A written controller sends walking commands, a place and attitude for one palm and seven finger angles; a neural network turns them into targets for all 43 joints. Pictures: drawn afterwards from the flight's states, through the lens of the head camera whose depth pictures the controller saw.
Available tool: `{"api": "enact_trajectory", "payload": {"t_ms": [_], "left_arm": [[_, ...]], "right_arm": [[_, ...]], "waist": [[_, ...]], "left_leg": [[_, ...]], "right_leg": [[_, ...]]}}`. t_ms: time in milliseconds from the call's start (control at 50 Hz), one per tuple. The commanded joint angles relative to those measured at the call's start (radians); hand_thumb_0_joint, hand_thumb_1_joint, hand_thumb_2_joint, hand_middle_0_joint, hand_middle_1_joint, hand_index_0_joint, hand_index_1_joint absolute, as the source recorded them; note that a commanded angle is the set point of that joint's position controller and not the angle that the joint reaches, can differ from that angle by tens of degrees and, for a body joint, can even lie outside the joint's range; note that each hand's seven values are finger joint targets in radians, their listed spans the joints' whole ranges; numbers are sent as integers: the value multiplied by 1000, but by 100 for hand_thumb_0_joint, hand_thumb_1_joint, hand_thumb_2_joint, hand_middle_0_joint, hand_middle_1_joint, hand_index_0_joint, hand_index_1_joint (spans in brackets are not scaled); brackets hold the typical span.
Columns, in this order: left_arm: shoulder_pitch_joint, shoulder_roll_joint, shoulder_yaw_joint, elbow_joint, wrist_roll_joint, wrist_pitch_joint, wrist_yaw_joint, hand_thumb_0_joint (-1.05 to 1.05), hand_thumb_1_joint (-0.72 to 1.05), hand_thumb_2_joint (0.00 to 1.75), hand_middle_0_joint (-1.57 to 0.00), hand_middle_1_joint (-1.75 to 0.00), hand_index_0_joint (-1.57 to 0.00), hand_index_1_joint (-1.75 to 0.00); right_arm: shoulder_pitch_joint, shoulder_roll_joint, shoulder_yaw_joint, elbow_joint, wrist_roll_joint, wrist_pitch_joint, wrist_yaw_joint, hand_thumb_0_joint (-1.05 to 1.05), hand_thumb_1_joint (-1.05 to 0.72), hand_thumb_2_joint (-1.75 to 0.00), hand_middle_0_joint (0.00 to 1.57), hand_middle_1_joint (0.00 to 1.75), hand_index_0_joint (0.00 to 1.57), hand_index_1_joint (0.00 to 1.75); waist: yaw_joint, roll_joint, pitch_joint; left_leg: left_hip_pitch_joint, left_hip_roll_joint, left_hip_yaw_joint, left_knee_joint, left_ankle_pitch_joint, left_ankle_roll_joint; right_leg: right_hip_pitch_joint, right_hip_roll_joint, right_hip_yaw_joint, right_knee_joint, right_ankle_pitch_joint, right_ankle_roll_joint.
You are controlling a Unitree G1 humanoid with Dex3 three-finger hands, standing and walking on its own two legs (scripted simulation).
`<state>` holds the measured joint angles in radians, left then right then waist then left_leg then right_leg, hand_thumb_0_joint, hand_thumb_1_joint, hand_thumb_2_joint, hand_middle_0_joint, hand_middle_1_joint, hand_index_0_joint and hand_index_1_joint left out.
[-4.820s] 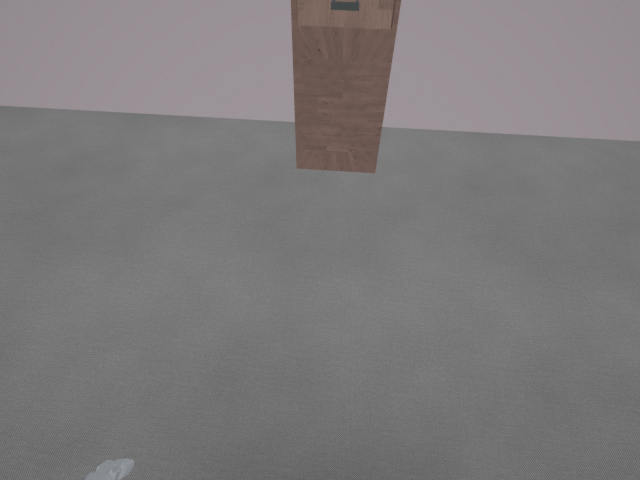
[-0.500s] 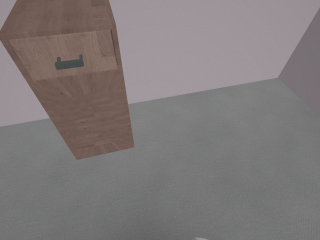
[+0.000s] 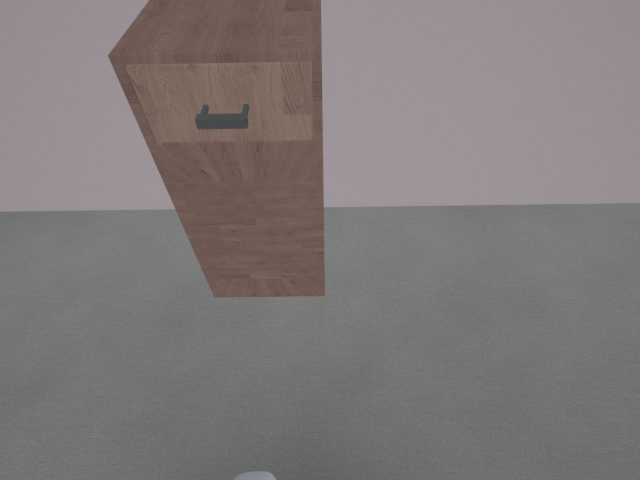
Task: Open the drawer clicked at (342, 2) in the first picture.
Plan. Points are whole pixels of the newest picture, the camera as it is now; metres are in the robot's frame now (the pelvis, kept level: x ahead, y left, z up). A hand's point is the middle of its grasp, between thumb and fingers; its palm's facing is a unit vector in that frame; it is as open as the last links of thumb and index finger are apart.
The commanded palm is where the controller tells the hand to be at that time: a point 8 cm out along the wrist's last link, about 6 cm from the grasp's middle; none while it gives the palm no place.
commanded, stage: take the last steps up to it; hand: left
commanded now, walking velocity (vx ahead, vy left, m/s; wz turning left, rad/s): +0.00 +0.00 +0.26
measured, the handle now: (223, 115) +0.77 +0.27 +0.02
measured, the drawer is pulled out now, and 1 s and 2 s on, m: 0.00 0.00 0.00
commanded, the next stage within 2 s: come to a stop and stand still in 1.00 s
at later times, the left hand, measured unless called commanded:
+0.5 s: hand out of the picture +0.07 +0.22 -0.17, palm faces +0.07 -0.98 -0.19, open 7.4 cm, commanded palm none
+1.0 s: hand out of the picture +0.10 +0.17 -0.17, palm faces +0.19 -0.97 -0.14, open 7.4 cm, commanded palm none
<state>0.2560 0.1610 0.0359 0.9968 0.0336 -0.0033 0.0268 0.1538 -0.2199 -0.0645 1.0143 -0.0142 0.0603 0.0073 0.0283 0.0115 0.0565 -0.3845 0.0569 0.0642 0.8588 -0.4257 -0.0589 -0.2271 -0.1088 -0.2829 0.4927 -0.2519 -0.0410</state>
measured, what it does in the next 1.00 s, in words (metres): walks ahead: left foot, then right foot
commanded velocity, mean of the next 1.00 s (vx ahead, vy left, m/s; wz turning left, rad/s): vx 0.25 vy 0.00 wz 0.05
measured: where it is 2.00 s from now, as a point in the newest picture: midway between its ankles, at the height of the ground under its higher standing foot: outside the picture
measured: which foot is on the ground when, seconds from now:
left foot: up 0.00-0.08, down 0.10-0.60, up 0.62-1.00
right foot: down 0.00-0.10, up 0.12-0.58, down 0.60-1.00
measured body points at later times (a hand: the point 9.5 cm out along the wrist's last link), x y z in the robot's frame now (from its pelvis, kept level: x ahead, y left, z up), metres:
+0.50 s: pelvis +0.04 +0.03 +0.00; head +0.05 +0.03 +0.45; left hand +0.07 +0.27 -0.15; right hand +0.03 -0.20 -0.15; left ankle -0.01 +0.12 -0.74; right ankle +0.09 -0.10 -0.71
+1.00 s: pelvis +0.18 +0.02 +0.00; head +0.19 +0.03 +0.45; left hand +0.10 +0.22 -0.16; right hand +0.26 -0.21 -0.15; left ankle +0.25 +0.16 -0.72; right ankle +0.12 -0.09 -0.74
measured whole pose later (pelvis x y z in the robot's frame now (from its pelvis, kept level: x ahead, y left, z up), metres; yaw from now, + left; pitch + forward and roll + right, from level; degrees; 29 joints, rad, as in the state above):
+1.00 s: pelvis +0.18 +0.02 +0.00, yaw +7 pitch -1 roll -1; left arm 0.39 0.12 0.03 1.14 0.03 -0.05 0.01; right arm 0.20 -0.18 -0.06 1.05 -0.02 -0.02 0.02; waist 0.03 0.01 0.04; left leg -0.44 0.10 0.09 0.68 -0.23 -0.01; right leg -0.04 -0.03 -0.18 0.37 -0.30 0.00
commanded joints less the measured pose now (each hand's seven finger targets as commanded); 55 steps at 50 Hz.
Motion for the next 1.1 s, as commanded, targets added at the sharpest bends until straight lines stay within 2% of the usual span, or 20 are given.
{"api": "enact_trajectory", "payload": {"t_ms": [0,40,60,80,100,120,160,260,460,540,560,580,600,620,660,740,940,1000,1040,1080], "left_arm": [[66,200,52,-23,2,-7,11,0,90,90,-20,-30,-20,-30],[49,195,52,-12,-10,-3,9,0,90,90,-20,-30,-20,-30],[56,164,44,-14,-19,1,6,0,90,90,-20,-30,-20,-30],[68,105,33,-34,-27,4,0,0,90,90,-20,-30,-20,-30],[11,93,20,-62,-18,10,0,0,90,90,-20,-30,-20,-30],[-27,109,23,-60,-8,13,-4,0,90,90,-20,-30,-20,-30],[-22,113,25,-28,1,11,-20,0,90,90,-20,-30,-20,-30],[23,90,15,23,-1,-3,-34,0,90,90,-20,-30,-20,-30],[-115,64,15,-26,-8,-13,-40,0,90,90,-20,-30,-20,-30],[16,65,26,25,-8,-31,-37,0,90,90,-20,-30,-20,-30],[99,113,37,53,-5,-42,-32,0,90,90,-20,-30,-20,-30],[211,197,54,86,1,-53,-23,0,90,90,-20,-30,-20,-30],[292,244,60,97,-13,-49,-16,0,90,90,-20,-30,-20,-30],[248,220,57,91,-18,-49,-10,0,90,90,-20,-30,-20,-30],[128,146,43,65,-18,-49,-4,0,90,90,-20,-30,-20,-30],[92,78,21,56,-12,-68,-1,0,90,90,-20,-30,-20,-30],[155,127,29,97,-6,-69,-5,0,90,90,-20,-30,-20,-30],[159,96,23,107,-14,-55,-6,0,90,90,-20,-30,-20,-30],[188,23,5,73,-24,-52,-14,0,90,90,-20,-30,-20,-30],[118,31,8,62,-10,-42,-11,0,90,90,-20,-30,-20,-30]], "right_arm": [[-3,-16,3,-81,7,-27,-1,0,-90,-90,20,30,20,30],[50,-31,5,-61,5,-38,-4,0,-90,-90,20,30,20,30],[89,-73,0,-51,2,-48,-5,0,-90,-90,20,30,20,30],[116,-158,-16,-54,-9,-57,-11,0,-90,-90,20,30,20,30],[142,-199,-20,-48,-12,-47,-16,0,-90,-90,20,30,20,30],[127,-179,-16,-39,-17,-47,-22,0,-90,-90,20,30,20,30],[80,-125,1,-46,-12,-63,-32,0,-90,-90,20,30,20,30],[149,-91,7,-16,-1,-97,-36,0,-90,-90,20,30,20,30],[251,-92,-7,47,-15,-104,-33,0,-90,-90,20,30,20,30],[235,-71,0,64,-11,-103,-33,0,-90,-90,20,30,20,30],[235,-44,6,65,-3,-109,-28,0,-90,-90,20,30,20,30],[230,10,19,42,4,-117,-21,0,-90,-90,20,30,20,30],[171,-19,16,4,0,-112,-18,0,-90,-90,20,30,20,30],[162,-41,2,12,-4,-107,-16,0,-90,-90,20,30,20,30],[150,-14,-3,30,-8,-94,-7,0,-90,-90,20,30,20,30],[211,47,4,56,-13,-71,1,0,-90,-90,20,30,20,30],[44,36,7,-23,-5,-94,18,0,-90,-90,20,30,20,30],[205,-20,2,30,-12,-113,3,0,-90,-90,20,30,20,30],[362,-179,-29,58,-14,-114,-20,0,-90,-90,20,30,20,30],[273,-124,-12,40,-10,-105,-31,0,-90,-90,20,30,20,30]], "waist": [[9,-200,-90],[-28,-148,-114],[-44,-17,-146],[-56,245,-149],[-81,313,-102],[-85,228,-59],[-56,228,15],[-45,90,1],[-74,128,54],[-3,46,7],[35,-54,-37],[77,-287,-82],[105,-309,-79],[82,-221,-37],[28,-147,53],[-37,-101,73],[-7,-120,50],[-78,-1,-32],[-110,333,-158],[-90,195,-69]], "left_leg": [[33,-9,42,-180,19,17],[181,-7,47,-377,192,28],[316,50,-16,-476,292,46],[395,251,-290,-530,424,138],[352,357,-392,-598,419,241],[287,343,-365,-633,224,267],[253,262,-317,-659,86,227],[326,189,-215,-672,240,214],[295,224,-232,-664,201,242],[176,154,-148,-495,210,177],[49,98,-91,-354,170,144],[-146,-15,39,-100,16,94],[-242,-33,20,108,-181,89],[-252,8,-41,214,-124,94],[-245,59,-60,272,23,88],[-155,71,-18,178,149,47],[-22,33,41,-209,198,57],[291,11,43,-397,291,68],[523,366,-388,-546,480,230],[358,339,-319,-602,359,245]], "right_leg": [[129,-256,205,-102,443,-87],[78,-216,162,-28,369,-32],[-7,-172,126,60,211,19],[-193,-54,77,200,-112,87],[-274,4,126,368,-376,98],[-280,-5,188,463,-352,80],[-348,-13,223,550,-227,74],[-349,-4,227,540,-76,91],[-245,10,200,201,-103,83],[54,60,162,-33,37,61],[242,-3,250,-91,17,36],[414,-220,516,-177,-45,-45],[391,-343,708,-283,-87,-126],[296,-331,683,-315,-215,-150],[138,-282,583,-352,-272,-115],[19,-186,321,-342,50,-78],[78,-174,271,-257,179,-95],[-2,-87,202,12,208,-41],[-284,87,121,484,-361,35],[-314,23,219,630,-310,21]]}}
